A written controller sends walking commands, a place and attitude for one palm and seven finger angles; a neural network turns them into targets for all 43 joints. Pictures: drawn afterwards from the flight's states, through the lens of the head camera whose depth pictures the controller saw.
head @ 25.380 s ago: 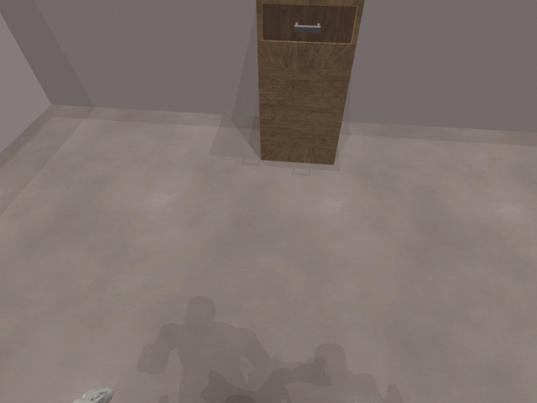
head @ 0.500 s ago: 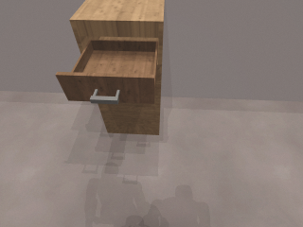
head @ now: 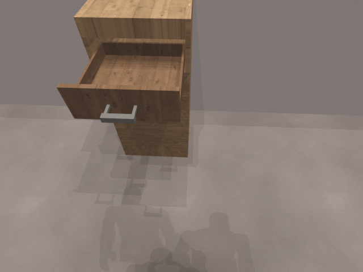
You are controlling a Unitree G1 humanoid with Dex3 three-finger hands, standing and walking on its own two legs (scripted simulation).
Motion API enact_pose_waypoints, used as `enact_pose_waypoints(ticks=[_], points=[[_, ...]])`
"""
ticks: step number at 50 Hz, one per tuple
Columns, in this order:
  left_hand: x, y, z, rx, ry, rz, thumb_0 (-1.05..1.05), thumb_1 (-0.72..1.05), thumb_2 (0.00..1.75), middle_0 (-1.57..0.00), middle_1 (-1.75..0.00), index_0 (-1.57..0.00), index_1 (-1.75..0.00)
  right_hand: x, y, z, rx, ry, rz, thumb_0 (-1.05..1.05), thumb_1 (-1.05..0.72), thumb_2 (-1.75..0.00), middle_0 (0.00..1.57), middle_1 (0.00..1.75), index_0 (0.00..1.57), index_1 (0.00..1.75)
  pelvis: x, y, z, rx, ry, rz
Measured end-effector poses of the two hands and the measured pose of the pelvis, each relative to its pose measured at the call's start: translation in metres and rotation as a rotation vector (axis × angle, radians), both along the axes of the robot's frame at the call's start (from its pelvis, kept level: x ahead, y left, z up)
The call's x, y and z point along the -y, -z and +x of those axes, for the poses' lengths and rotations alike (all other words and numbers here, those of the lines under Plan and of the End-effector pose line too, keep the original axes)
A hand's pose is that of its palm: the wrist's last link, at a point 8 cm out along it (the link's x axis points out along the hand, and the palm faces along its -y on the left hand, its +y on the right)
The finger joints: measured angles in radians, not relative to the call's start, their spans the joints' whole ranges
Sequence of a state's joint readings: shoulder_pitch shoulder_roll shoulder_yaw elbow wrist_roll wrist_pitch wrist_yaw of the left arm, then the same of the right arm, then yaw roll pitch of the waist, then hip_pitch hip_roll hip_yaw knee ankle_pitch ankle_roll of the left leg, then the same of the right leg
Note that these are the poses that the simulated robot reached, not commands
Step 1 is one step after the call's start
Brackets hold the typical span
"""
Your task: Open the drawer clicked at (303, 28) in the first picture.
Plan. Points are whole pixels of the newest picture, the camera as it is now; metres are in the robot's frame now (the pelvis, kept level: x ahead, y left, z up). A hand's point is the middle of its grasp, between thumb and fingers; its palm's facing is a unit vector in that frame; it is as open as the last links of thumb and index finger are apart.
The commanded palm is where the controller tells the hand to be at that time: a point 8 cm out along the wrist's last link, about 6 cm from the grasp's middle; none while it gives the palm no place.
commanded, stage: look to check the result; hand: left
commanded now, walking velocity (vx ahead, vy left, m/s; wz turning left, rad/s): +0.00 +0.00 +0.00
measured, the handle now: (119, 113) +0.56 +0.23 -0.03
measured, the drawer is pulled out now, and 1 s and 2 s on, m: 0.30 0.30 0.30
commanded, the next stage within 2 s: stand and wait in 0.34 s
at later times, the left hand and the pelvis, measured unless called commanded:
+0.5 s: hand out of the picture +0.06 +0.21 -0.16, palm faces -0.02 -0.96 -0.28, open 7.4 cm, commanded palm none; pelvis +0.01 -0.01 +0.00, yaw +0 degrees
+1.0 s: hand out of the picture +0.10 +0.23 -0.16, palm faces -0.05 -0.95 -0.32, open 7.4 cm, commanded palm none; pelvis +0.02 -0.01 +0.00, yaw -1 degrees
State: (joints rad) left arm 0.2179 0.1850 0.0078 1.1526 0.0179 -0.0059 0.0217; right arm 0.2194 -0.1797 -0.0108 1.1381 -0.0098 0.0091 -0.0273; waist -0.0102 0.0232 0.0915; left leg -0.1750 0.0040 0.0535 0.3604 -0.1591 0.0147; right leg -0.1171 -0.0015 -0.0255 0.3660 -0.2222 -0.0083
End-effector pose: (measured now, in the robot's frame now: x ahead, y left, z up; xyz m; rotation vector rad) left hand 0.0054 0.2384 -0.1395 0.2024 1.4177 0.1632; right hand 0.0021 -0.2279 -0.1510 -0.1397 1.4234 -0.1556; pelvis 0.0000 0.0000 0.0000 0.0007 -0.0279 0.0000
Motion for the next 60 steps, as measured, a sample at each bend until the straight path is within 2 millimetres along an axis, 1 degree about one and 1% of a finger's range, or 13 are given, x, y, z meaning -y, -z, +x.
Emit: enact_pose_waypoints(ticks=[7,13,19,28,37,49,60], points=[[-0.001,-0.001,0.01,0.013,0.007,0.007,0.0,0.9,0.9,-0.2,-0.3,-0.2,-0.29,0.012,-0.003,0.021,0.038,-0.015,-0.019,0.0,-0.9,-0.9,0.2,0.3,0.2,0.3,0.003,-0.001,0.004,-0.002,0.002,0.0],[-0.004,-0.004,0.025,0.044,0.017,0.018,0.0,0.9,0.9,-0.2,-0.3,-0.2,-0.29,0.021,-0.005,0.037,0.068,-0.029,-0.034,0.0,-0.9,-0.9,0.2,0.3,0.2,0.3,0.006,-0.001,0.007,-0.003,0.002,0.0],[-0.008,-0.007,0.041,0.076,0.028,0.033,0.0,0.9,0.9,-0.2,-0.3,-0.2,-0.29,0.029,-0.008,0.048,0.085,-0.037,-0.046,0.0,-0.9,-0.9,0.2,0.3,0.2,0.3,0.008,-0.002,0.01,-0.005,0.001,0.0],[-0.016,-0.011,0.061,0.108,0.048,0.053,0.0,0.9,0.9,-0.2,-0.3,-0.2,-0.29,0.04,-0.012,0.056,0.093,-0.038,-0.068,0.01,-0.9,-0.9,0.2,0.3,0.2,0.3,0.01,-0.002,0.015,-0.007,0.005,0.0],[-0.023,-0.014,0.075,0.123,0.066,0.068,0.0,0.9,0.9,-0.2,-0.3,-0.2,-0.29,0.05,-0.015,0.06,0.096,-0.035,-0.089,0.01,-0.9,-0.9,0.2,0.3,0.2,0.3,0.01,-0.003,0.019,-0.008,0.011,0.0],[-0.032,-0.017,0.088,0.142,0.082,0.084,0.0,0.9,0.9,-0.2,-0.3,-0.21,-0.29,0.058,-0.02,0.07,0.115,-0.04,-0.111,0.01,-0.9,-0.89,0.2,0.3,0.2,0.3,0.009,-0.003,0.022,-0.007,0.015,0.001],[-0.038,-0.02,0.095,0.152,0.092,0.094,0.0,0.9,0.9,-0.2,-0.3,-0.21,-0.29,0.062,-0.024,0.08,0.139,-0.047,-0.126,0.01,-0.9,-0.89,0.2,0.3,0.2,0.3,0.007,-0.004,0.024,-0.006,0.019,0.001]])
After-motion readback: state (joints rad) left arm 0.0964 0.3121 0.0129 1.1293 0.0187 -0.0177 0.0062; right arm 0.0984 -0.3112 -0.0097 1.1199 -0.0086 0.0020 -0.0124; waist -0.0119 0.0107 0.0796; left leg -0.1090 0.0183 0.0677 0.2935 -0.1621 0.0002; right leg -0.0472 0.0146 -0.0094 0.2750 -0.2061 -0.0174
